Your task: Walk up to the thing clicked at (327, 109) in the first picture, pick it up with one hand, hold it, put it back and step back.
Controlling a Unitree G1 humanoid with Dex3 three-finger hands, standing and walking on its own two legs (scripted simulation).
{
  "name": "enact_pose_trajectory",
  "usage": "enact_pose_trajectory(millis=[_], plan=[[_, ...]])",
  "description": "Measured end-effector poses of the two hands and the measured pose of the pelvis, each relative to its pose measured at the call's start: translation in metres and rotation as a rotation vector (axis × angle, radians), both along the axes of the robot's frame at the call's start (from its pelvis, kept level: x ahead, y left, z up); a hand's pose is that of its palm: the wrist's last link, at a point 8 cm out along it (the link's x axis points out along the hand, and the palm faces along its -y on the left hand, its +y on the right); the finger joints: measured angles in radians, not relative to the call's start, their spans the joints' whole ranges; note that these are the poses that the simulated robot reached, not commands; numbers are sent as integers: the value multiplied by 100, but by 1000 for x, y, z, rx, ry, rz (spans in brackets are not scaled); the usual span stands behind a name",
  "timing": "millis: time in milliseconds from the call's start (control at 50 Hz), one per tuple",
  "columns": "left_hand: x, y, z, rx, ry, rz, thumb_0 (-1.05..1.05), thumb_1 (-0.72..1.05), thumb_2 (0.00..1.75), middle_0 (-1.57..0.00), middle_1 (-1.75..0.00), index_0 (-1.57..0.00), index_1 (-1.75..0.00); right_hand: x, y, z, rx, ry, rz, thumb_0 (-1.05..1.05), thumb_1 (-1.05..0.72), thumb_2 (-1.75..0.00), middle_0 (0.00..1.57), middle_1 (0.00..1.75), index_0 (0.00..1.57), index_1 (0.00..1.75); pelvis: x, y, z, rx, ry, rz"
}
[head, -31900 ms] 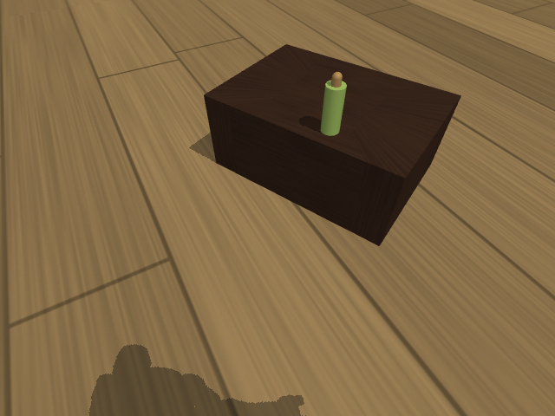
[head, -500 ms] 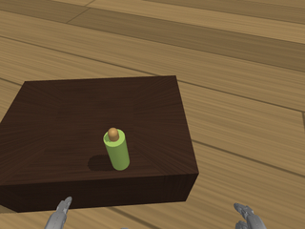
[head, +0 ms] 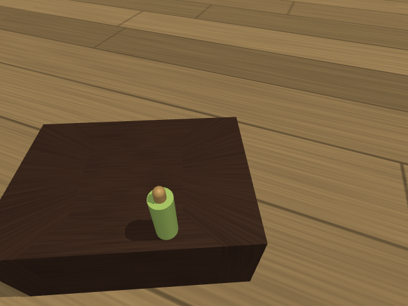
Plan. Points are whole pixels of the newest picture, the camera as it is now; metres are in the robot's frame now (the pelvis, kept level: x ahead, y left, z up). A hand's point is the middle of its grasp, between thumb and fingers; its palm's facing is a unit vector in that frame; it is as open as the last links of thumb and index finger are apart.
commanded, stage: stand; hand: left
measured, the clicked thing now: (163, 211) +0.45 +0.14 -0.23
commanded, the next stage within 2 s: step back in 1.90 s
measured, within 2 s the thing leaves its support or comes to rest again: neither
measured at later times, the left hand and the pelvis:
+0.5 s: hand out of the picture +0.04 +0.24 -0.15, palm faces -0.02 -0.94 -0.35, open 7.4 cm; pelvis +0.00 -0.01 +0.01, yaw +0 degrees
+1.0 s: hand out of the picture +0.08 +0.23 -0.14, palm faces -0.02 -0.94 -0.35, open 7.4 cm; pelvis +0.00 -0.02 +0.01, yaw -1 degrees
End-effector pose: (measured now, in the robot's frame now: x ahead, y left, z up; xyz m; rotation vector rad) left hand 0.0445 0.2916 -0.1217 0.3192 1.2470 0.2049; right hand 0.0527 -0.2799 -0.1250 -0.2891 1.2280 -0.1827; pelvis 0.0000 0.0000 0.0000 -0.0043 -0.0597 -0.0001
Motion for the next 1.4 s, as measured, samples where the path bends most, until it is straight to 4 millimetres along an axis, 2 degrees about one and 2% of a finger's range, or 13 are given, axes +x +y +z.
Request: enact_pose_trajectory(millis=[420, 920, 1400], plan=[[-9, -6, 7, 0, 47, 21, 1, 90, 89, -20, -30, -20, -30, -7, -17, 5, -5, 35, -18, 1, -91, -90, 20, 30, 20, 30, -5, -8, 8, 4, -9, 2], [25, -15, 14, -2, -4, 0, 1, 90, 89, -20, -30, -20, -30, 11, -27, 8, -7, 9, -14, 0, -91, -90, 20, 30, 20, 30, 3, -15, 11, 6, -2, -8], [25, -16, 14, -1, 6, -10, 1, 90, 89, -20, -30, -20, -30, 1, -33, 9, -11, 36, -28, 1, -91, -90, 20, 30, 20, 30, 5, -19, 11, 6, 5, -15]])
